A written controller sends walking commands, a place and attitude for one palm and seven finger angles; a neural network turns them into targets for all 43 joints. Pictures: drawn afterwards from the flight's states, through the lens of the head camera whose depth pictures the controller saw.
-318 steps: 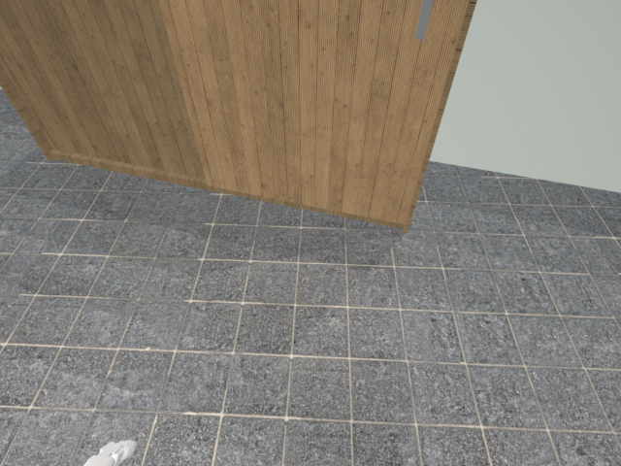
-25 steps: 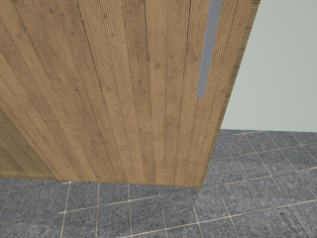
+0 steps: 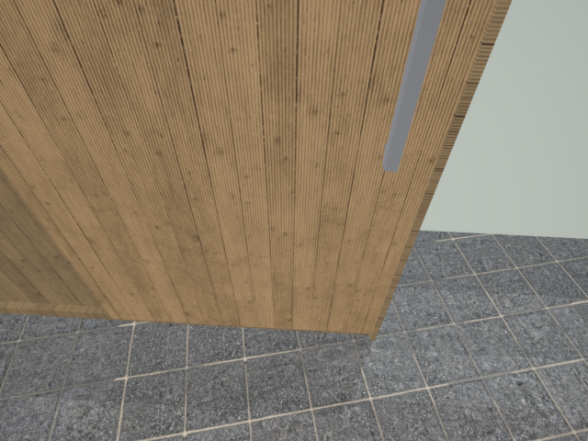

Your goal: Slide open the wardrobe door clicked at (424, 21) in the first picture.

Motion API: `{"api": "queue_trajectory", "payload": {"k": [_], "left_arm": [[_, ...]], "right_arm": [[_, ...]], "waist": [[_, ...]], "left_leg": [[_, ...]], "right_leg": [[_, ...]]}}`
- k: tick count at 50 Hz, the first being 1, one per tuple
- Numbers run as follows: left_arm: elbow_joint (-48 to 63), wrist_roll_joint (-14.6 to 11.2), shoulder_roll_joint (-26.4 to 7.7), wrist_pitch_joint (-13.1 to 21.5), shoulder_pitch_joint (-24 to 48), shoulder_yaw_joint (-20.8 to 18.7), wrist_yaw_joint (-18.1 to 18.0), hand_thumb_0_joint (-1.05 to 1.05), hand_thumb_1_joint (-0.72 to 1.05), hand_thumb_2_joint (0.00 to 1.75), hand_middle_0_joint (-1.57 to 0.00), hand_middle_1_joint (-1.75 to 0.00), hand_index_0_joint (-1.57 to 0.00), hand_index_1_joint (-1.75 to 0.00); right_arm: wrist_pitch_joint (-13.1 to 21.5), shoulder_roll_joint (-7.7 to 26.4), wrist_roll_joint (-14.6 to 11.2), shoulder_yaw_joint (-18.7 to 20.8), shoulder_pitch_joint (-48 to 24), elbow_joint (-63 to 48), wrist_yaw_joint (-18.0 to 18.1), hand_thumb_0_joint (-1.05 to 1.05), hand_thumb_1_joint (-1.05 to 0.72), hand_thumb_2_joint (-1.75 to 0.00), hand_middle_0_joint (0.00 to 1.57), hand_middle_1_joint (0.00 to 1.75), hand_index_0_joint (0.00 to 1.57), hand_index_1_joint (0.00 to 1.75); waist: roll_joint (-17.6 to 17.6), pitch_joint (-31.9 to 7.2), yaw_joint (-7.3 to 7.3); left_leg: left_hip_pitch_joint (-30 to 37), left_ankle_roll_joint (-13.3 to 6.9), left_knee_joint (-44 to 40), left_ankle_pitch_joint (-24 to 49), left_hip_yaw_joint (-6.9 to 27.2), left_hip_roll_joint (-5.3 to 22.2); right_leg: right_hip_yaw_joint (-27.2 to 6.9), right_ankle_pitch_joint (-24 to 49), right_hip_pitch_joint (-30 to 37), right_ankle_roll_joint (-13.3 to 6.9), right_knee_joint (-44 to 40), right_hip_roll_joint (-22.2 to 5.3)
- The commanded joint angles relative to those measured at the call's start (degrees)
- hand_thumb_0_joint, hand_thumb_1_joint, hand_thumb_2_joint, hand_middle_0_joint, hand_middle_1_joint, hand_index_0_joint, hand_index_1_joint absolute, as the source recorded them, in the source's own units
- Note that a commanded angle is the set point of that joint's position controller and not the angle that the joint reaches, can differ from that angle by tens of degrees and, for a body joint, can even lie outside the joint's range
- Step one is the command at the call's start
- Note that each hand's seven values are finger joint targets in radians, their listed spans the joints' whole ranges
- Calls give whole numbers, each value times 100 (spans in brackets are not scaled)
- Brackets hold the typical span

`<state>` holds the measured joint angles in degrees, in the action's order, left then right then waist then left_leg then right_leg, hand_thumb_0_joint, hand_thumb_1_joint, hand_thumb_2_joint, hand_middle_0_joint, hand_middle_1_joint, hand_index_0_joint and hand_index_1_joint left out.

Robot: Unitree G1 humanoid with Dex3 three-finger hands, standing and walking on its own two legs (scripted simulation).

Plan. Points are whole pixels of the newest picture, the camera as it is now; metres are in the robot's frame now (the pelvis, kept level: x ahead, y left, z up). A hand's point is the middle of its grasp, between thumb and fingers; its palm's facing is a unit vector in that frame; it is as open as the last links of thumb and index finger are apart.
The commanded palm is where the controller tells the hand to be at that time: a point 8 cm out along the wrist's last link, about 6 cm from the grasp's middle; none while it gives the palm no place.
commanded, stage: come to a stop and stand still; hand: right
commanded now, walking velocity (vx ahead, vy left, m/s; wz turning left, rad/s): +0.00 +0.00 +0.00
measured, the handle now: (410, 74) +0.60 -0.15 +0.23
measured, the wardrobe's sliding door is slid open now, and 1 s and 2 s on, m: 0.00 0.00 0.00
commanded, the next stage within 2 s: look again from close up in 0.46 s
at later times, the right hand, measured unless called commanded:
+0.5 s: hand out of the picture +0.01 -0.14 -0.18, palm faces +0.04 +0.98 -0.17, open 7.4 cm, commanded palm none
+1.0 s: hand out of the picture +0.01 -0.15 -0.18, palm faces +0.04 +0.99 -0.16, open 7.4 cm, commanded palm none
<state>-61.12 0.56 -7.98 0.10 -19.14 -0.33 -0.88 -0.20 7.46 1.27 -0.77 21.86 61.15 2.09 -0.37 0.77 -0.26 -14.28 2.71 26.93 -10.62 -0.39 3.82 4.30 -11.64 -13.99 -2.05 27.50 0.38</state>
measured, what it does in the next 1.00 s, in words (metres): stands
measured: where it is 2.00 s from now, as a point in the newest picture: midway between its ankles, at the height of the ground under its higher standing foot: outside the picture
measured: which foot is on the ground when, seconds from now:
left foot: down 0.00-1.00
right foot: down 0.00-1.00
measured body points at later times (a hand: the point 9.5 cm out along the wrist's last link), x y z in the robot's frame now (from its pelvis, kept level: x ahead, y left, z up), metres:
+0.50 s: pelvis +0.00 +0.02 +0.00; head +0.01 +0.02 +0.45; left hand -0.01 +0.24 -0.16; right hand +0.00 -0.19 -0.16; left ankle +0.04 +0.15 -0.74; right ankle +0.04 -0.10 -0.74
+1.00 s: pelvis +0.02 +0.02 +0.00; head +0.03 +0.01 +0.45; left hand +0.02 +0.24 -0.15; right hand +0.01 -0.20 -0.16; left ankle +0.04 +0.15 -0.74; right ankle +0.04 -0.10 -0.74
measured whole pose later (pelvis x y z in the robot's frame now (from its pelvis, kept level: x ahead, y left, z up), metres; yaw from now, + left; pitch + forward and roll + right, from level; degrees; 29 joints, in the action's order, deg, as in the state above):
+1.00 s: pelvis +0.02 +0.02 +0.00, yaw +0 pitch -1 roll +0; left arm -62.0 0.8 -7.9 0.7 -16.8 -0.6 -1.4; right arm 0.3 7.8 1.2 0.2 18.5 60.4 2.0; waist -1.0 1.8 -0.4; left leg -13.7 1.5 26.4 -11.7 -1.0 2.2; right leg 3.7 -12.8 -13.5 -0.5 27.3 -1.2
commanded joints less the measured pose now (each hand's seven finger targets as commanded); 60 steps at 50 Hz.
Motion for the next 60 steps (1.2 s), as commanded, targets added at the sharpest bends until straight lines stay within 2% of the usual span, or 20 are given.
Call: {"api": "queue_trajectory", "payload": {"k": [1, 6, 11, 14, 18, 20, 26, 29, 30, 36, 40, 45, 60], "left_arm": [[228, 5, -567, 69, -287, -119, -30, 0, 90, 90, -20, -30, -20, -30], [188, 12, -462, 53, -307, -113, -28, 0, 90, 90, -20, -30, -20, -30], [189, 24, -421, 44, -331, -101, -22, 0, 90, 90, -20, -30, -20, -30], [176, 29, -418, 61, -358, -98, -28, 0, 90, 90, -20, -30, -20, -30], [175, 27, -424, 63, -348, -94, -28, 0, 90, 90, -20, -30, -20, -30], [168, 31, -433, 80, -364, -92, -35, 0, 90, 90, -20, -30, -20, -30], [162, 24, -451, 90, -321, -94, -39, 0, 90, 90, -20, -30, -20, -30], [147, 20, -467, 102, -286, -95, -45, 0, 90, 90, -20, -30, -20, -30], [155, 20, -463, 98, -292, -102, -46, 0, 90, 90, -20, -30, -20, -30], [147, 18, -481, 111, -232, -107, -48, 0, 90, 90, -20, -30, -20, -30], [127, 14, -483, 120, -219, -106, -51, 0, 90, 90, -20, -30, -20, -30], [109, 18, -501, 113, -142, -102, -51, 0, 90, 90, -20, -30, -20, -30], [39, 9, -528, 140, -85, -95, -59, 0, 90, 90, -20, -30, -20, -30]], "right_arm": [[105, 521, -14, 129, 318, -214, 25, 0, -90, -90, 20, 30, 20, 30], [116, 520, -18, 158, 241, -278, 30, 0, -90, -90, 20, 30, 20, 30], [111, 564, -23, 188, 166, -347, 22, 0, -90, -90, 20, 30, 20, 30], [111, 560, -26, 207, 124, -377, 18, 0, -90, -90, 20, 30, 20, 30], [115, 575, -30, 214, 102, -398, 12, 0, -90, -90, 20, 30, 20, 30], [112, 569, -34, 223, 75, -406, 5, 0, -90, -90, 20, 30, 20, 30], [115, 562, -33, 226, 72, -397, 5, 0, -90, -90, 20, 30, 20, 30], [111, 529, -32, 219, 71, -381, 8, 0, -90, -90, 20, 30, 20, 30], [113, 530, -30, 218, 59, -373, 9, 0, -90, -90, 20, 30, 20, 30], [120, 509, -26, 219, 83, -349, 6, 0, -90, -90, 20, 30, 20, 30], [132, 500, -24, 214, 73, -318, 10, 0, -90, -90, 20, 30, 20, 30], [127, 514, -20, 202, 62, -278, 7, 0, -90, -90, 20, 30, 20, 30], [151, 536, -22, 180, 47, -166, 8, 0, -90, -90, 20, 30, 20, 30]], "waist": [[-124, 501, 52], [-233, 538, 71], [-188, 555, 76], [-61, 450, 71], [-126, 410, 52], [55, 328, 46], [15, 288, 17], [129, 316, -1], [37, 335, 8], [103, 262, 2], [-18, 225, 10], [105, 361, 10], [40, 253, 5]], "left_leg": [[-305, -376, -608, -855, 418, 211], [-487, -408, -726, -1095, 509, 242], [-589, -435, -804, -1286, 557, 256], [-462, -444, -740, -1136, 533, 230], [-379, -451, -742, -1047, 506, 232], [-270, -446, -674, -883, 465, 201], [-81, -436, -603, -627, 405, 179], [-27, -422, -543, -443, 350, 157], [-29, -419, -539, -434, 353, 147], [7, -407, -521, -292, 327, 159], [36, -400, -510, -166, 330, 170], [-25, -390, -541, -223, 328, 158], [99, -371, -556, 43, 323, 175]], "right_leg": [[-712, -1076, -429, 68, -815, -527], [-581, -885, -359, 107, -608, -464], [-501, -788, -325, 137, -492, -423], [-530, -719, -357, 135, -513, -454], [-521, -615, -355, 142, -476, -455], [-579, -608, -376, 135, -541, -498], [-623, -566, -424, 132, -616, -541], [-667, -555, -435, 123, -693, -590], [-670, -560, -445, 127, -696, -586], [-657, -489, -337, 113, -706, -598], [-634, -305, -259, 114, -688, -603], [-643, -412, -261, 123, -762, -609], [-582, -81, -30, 125, -762, -630]]}}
